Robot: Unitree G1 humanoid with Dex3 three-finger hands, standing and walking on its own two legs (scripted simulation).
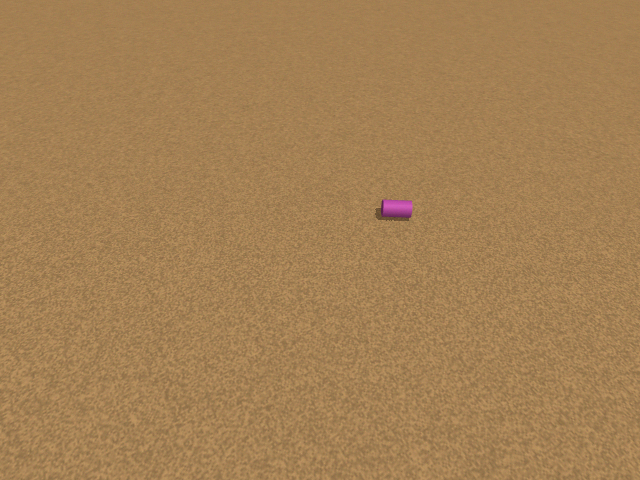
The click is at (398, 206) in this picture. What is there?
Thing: lying can
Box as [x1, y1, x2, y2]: [381, 200, 411, 217]
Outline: 382,200 382,216 410,217 411,201
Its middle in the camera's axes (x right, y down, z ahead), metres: +0.34 -0.15 +1.76
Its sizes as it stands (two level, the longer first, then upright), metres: 0.127 0.077 0.077
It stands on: the floor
